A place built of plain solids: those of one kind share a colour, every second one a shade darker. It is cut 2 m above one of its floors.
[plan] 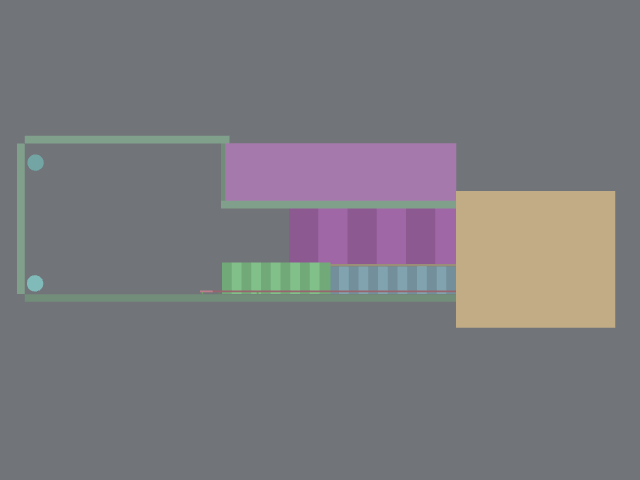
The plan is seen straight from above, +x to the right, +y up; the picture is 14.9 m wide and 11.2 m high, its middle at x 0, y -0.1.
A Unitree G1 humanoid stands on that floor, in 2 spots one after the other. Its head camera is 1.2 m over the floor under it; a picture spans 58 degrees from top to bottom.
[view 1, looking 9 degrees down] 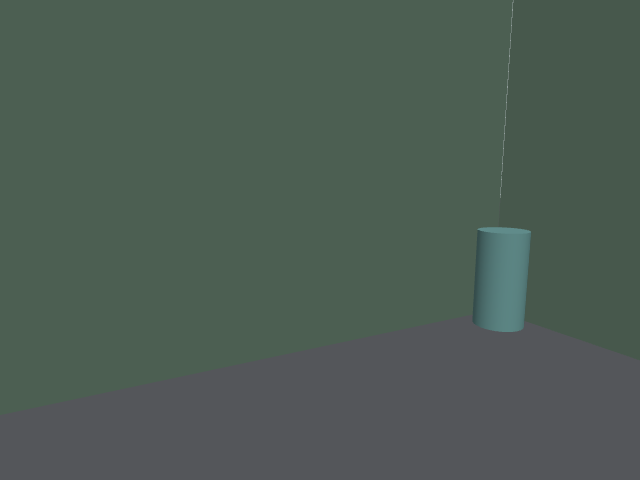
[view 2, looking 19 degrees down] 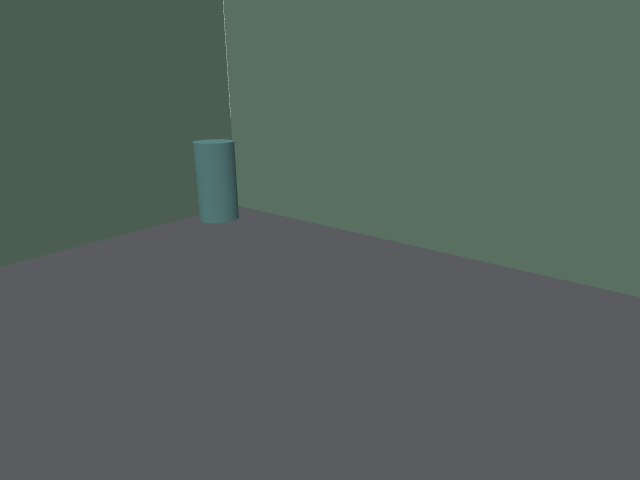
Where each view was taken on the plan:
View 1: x -3.84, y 1.15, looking -118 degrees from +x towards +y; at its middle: wall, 2.88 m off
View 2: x -3.29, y -0.95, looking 128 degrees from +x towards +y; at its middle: ground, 3.69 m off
